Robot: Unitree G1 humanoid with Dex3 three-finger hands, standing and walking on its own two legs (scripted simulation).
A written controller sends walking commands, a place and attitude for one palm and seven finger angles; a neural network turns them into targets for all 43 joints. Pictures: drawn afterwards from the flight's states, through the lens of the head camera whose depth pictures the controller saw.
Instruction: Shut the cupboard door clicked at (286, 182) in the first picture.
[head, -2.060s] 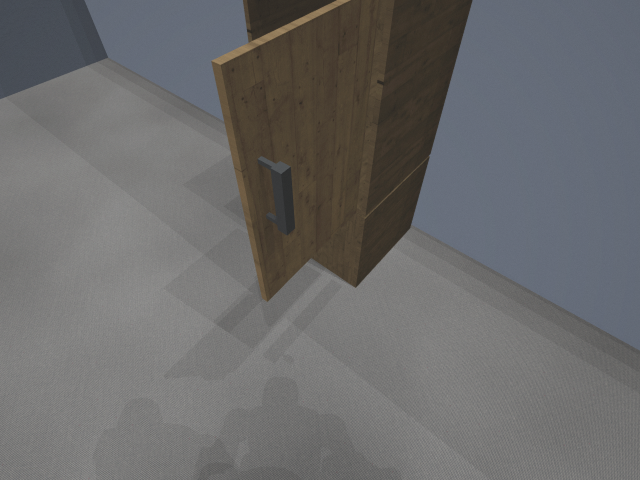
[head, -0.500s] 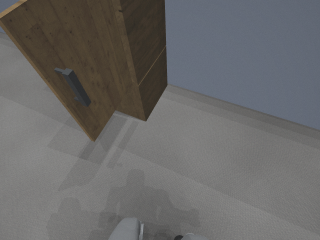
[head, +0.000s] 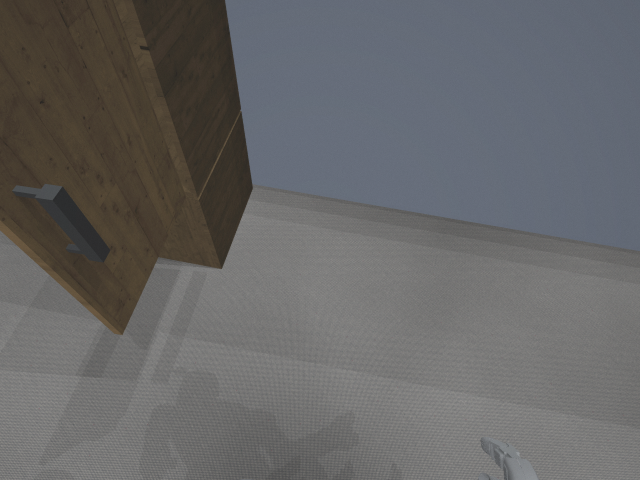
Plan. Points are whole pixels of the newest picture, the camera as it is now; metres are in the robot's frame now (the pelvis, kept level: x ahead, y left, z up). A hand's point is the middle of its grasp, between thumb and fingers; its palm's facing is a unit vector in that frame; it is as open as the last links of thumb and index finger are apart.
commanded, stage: walk around to get in front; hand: left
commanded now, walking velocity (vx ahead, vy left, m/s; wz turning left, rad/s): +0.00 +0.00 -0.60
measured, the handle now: (63, 225) +0.41 +0.42 +0.00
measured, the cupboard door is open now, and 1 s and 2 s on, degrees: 92 92 92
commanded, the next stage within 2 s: none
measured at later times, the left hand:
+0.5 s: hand (244, 415) +0.21 +0.13 -0.16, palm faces -0.38 -0.88 -0.27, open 7.4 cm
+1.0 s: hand (256, 392) +0.24 +0.12 -0.17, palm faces -0.58 -0.79 -0.19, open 7.4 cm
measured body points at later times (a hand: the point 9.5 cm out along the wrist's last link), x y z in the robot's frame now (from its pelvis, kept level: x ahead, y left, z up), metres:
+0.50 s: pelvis +0.01 -0.01 -0.01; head +0.07 -0.05 +0.43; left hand +0.23 +0.18 -0.14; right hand -0.07 -0.28 -0.16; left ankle +0.00 +0.14 -0.68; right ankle -0.02 -0.11 -0.74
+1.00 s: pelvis +0.05 +0.00 +0.01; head +0.12 -0.02 +0.45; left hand +0.28 +0.16 -0.15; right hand -0.04 -0.23 -0.13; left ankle +0.11 +0.11 -0.74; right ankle -0.06 -0.08 -0.65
